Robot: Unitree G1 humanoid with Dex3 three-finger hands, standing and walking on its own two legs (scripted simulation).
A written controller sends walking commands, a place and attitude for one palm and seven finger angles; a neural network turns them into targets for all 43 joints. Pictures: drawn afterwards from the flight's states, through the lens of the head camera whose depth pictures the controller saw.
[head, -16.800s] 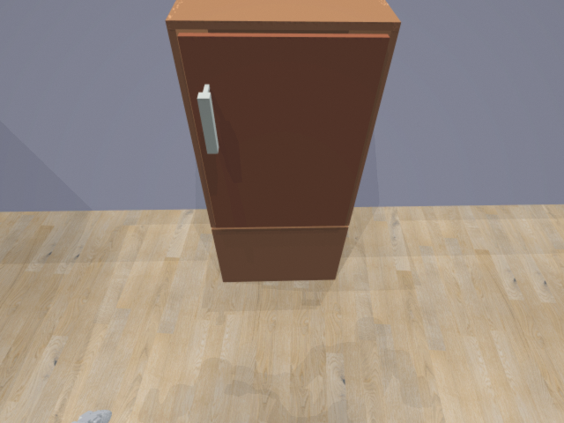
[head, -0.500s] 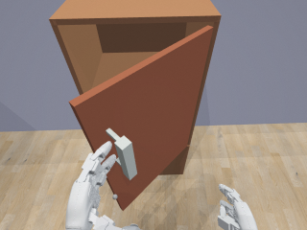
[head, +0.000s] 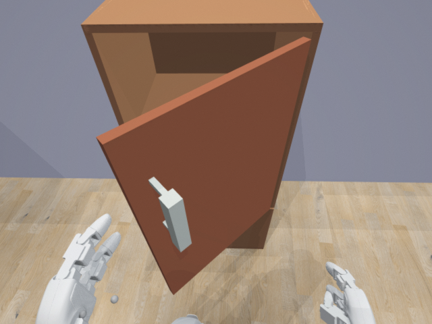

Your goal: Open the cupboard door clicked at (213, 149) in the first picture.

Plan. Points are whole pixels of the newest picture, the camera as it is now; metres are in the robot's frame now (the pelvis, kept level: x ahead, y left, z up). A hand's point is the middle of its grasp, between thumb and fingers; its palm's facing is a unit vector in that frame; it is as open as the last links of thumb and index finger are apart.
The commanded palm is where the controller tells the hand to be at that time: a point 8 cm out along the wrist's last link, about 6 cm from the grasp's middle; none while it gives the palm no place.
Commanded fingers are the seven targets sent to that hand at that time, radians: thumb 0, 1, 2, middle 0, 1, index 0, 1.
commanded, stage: draw the hand back to the body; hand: left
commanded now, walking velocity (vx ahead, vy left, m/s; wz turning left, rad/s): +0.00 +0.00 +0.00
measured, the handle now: (169, 214) +0.28 +0.11 +0.10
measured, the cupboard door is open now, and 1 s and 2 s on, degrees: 44 44 44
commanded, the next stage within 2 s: step back with the hand held close in 1.60 s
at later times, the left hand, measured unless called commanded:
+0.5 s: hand (73, 277) +0.16 +0.20 +0.14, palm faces +0.05 -1.00 -0.05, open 16.3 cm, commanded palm +0.12 +0.26 +0.16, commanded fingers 0.00 -0.32 0.38 -0.16 -0.30 -0.16 -0.30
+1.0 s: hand (17, 225) +0.20 +0.26 +0.19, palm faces +0.33 -0.87 -0.37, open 11.8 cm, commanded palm +0.15 +0.31 +0.21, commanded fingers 0.00 0.55 0.75 -0.19 -0.30 -0.19 -0.30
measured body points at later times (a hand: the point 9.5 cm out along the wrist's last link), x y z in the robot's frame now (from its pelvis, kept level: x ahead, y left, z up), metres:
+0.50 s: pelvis +0.00 +0.03 +0.02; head -0.01 +0.02 +0.47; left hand +0.15 +0.25 +0.15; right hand +0.19 -0.19 -0.03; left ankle +0.05 +0.11 -0.67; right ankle -0.03 -0.07 -0.67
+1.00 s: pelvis +0.02 +0.04 +0.06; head +0.00 +0.03 +0.51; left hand +0.17 +0.31 +0.21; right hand +0.20 -0.17 -0.01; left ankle +0.05 +0.11 -0.67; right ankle -0.03 -0.07 -0.67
